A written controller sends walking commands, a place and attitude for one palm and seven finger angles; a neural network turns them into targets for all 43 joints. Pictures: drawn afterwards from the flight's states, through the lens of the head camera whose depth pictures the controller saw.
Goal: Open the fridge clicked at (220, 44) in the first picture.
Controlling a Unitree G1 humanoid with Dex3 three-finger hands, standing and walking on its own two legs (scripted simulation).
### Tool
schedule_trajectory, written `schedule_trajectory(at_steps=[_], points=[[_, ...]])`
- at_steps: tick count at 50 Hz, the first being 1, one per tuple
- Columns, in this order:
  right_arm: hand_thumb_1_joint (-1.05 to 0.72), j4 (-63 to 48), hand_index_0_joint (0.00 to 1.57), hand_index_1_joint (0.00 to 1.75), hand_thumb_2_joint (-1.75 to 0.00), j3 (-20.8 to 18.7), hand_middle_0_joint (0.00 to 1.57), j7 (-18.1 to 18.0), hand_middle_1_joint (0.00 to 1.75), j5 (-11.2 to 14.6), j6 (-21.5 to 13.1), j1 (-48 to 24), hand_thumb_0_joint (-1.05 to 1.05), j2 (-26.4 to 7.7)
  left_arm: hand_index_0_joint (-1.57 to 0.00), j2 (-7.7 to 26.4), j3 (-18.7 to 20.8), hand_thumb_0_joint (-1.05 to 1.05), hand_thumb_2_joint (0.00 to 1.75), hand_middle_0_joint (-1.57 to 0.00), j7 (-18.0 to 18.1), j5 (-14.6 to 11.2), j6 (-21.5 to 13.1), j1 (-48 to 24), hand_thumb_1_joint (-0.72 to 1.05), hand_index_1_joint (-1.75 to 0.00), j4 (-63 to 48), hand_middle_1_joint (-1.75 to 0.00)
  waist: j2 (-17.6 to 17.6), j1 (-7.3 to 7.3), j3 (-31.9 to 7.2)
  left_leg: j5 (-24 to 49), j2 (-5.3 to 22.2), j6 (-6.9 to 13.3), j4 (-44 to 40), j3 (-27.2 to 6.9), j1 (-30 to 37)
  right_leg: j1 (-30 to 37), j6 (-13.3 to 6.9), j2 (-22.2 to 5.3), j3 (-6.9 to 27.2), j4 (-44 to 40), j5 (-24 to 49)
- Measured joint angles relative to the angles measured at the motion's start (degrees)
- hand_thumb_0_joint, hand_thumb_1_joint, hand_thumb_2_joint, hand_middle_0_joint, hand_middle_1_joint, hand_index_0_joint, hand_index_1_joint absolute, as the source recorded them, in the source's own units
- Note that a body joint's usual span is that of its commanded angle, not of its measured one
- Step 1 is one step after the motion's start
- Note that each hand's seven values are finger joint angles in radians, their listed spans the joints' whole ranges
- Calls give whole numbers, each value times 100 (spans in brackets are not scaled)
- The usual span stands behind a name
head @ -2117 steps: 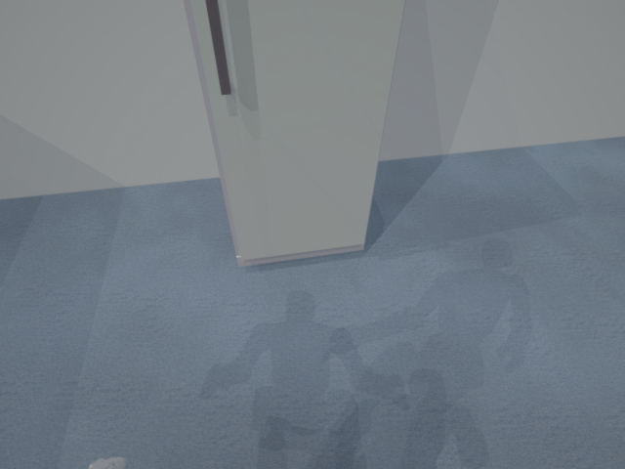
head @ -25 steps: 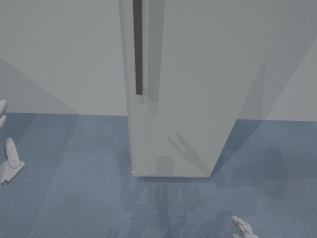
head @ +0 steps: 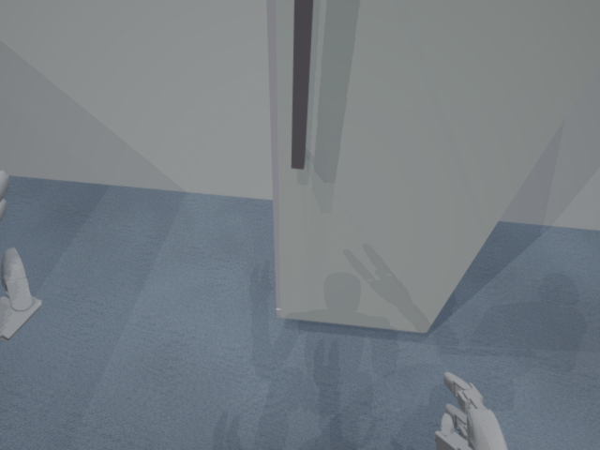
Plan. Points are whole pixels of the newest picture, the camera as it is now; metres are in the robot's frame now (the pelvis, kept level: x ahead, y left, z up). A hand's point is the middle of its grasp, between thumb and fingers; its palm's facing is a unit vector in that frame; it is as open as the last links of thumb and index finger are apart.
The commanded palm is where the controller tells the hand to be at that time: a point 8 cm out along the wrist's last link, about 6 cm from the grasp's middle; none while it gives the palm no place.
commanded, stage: stop stepping back and stand still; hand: left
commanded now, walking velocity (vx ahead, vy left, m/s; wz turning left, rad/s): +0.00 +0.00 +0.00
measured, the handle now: (304, 26) +0.62 +0.03 +0.28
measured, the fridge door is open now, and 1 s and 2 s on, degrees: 0 0 0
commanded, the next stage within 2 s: let the arm hang, fingers relaxed in 0.98 s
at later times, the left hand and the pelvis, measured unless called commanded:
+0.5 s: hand (27, 279) +0.23 +0.28 +0.18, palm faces +0.35 -0.80 -0.49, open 7.4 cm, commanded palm +0.17 +0.32 +0.19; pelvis +0.02 +0.03 +0.01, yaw -1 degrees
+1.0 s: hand out of the picture +0.21 +0.30 +0.17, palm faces +0.40 -0.79 -0.46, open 7.4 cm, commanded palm +0.14 +0.33 +0.19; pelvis +0.00 +0.04 +0.01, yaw -1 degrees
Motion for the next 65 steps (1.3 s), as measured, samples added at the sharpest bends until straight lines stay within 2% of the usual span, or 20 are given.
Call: schedule_trajectory(at_steps=[2,4,6,8,12,18,23,27,31,39,45,54,55,56,58,61,65], points=[[-91,46,20,30,-90,16,20,38,30,27,83,-69,1,14,-22,41,91,1,90,-22,-17,-43,-71,145,89,-30,-2,-31,194,8,23,-120,117,9,156,-76,-56,60,-149,124,-76,-96,107],[-91,111,20,30,-90,1,20,65,30,61,174,-86,1,3,-22,7,81,1,90,-22,-37,-98,-85,171,89,-30,94,-31,296,65,-2,-132,115,48,219,-140,-73,112,-192,162,-93,-189,54],[-91,163,20,30,-90,-5,20,57,30,75,255,-90,1,-45,-22,-114,13,1,90,-22,-38,-132,-47,160,89,-30,244,-31,362,130,-28,-173,105,74,79,-142,22,169,-165,166,-62,-290,46],[-91,221,20,30,-90,-3,20,18,30,69,310,-103,1,-80,-22,-237,-71,1,90,-21,-39,-151,16,126,89,-30,427,-31,348,168,-20,-137,49,2,-156,-100,171,234,-110,109,-12,-363,51],[-91,202,20,30,-90,19,20,-72,30,58,356,-149,2,-102,-22,-363,-216,1,90,-21,-38,-137,197,36,89,-30,602,-31,248,225,58,-29,-40,89,-434,9,378,347,-22,27,97,-487,85],[-91,16,20,30,-90,52,20,-85,30,58,355,-282,2,-43,-22,-243,-288,1,90,-21,-35,-124,235,-69,89,-30,311,-31,87,165,177,-2,-51,126,-513,51,425,409,18,18,139,-623,161],[-91,-146,20,30,-90,53,20,-48,30,65,370,-333,2,-8,-22,-31,-141,1,90,-22,-46,-157,107,114,89,-30,-20,-31,53,64,148,21,-57,150,-524,79,388,391,46,12,166,-693,227],[-91,-169,20,30,-90,48,20,-58,30,83,412,-300,1,-19,-22,65,-16,1,90,-22,-59,-203,39,262,89,-30,15,-31,111,44,71,59,-66,174,-544,86,356,384,73,3,173,-767,294],[-91,-95,20,30,-90,46,20,-95,30,96,445,-224,1,-59,-22,-37,-29,1,90,-22,-59,-234,78,271,89,-30,282,-31,184,95,0,115,-74,202,-583,92,335,390,97,-4,179,-865,384],[-91,101,20,30,-90,70,20,-160,30,52,405,-66,2,-95,-21,-434,-326,1,90,-21,-25,-147,252,-5,89,-30,608,-31,169,235,12,266,-115,248,-694,81,321,398,128,-43,167,-998,539],[-91,129,20,30,-90,95,20,-139,30,15,321,-54,2,-32,-21,-354,-326,1,90,-21,-9,-88,172,-103,89,-30,404,-31,125,193,65,327,-122,247,-712,62,307,393,124,-51,146,-1020,594],[-91,117,20,30,-90,74,20,-107,30,40,294,-61,2,-48,-22,-217,-179,1,90,-21,-31,-131,59,61,89,-30,447,-31,235,118,-28,349,-107,242,-737,77,267,369,127,-35,163,-1096,651],[-91,244,20,30,-90,42,20,-6,30,61,181,-81,2,-118,-21,-177,-307,1,90,-21,-111,-56,3,-75,89,-30,745,-31,286,108,-77,335,-121,247,-648,33,155,287,129,-53,113,-1017,625],[-91,414,20,30,-90,8,20,120,30,80,168,-135,1,-240,-21,-135,-552,0,90,-21,-263,21,99,-344,89,-30,1261,-31,365,124,-124,302,-153,258,-503,-22,21,178,137,-88,54,-873,563],[-90,739,20,30,-90,-25,20,288,30,66,363,-307,1,-495,-21,-202,-1098,0,90,-21,-529,118,599,-870,90,-30,2546,-30,540,143,-207,212,-215,290,-240,-66,-192,-40,158,-156,6,-552,412],[-91,1070,20,30,-90,-59,20,354,30,-32,626,-521,1,-667,-20,-537,-1730,0,90,-20,-726,211,1268,-1339,90,-29,4528,-30,643,59,-221,100,-290,337,20,-12,-362,-319,166,-239,61,-81,198],[-91,1323,20,30,-90,-45,20,351,30,-125,815,-447,1,-571,-20,-1066,-2303,0,90,-20,-827,271,1664,-1471,91,-29,6402,-30,405,-45,-31,68,-282,297,88,30,-341,-373,142,-233,107,118,109]])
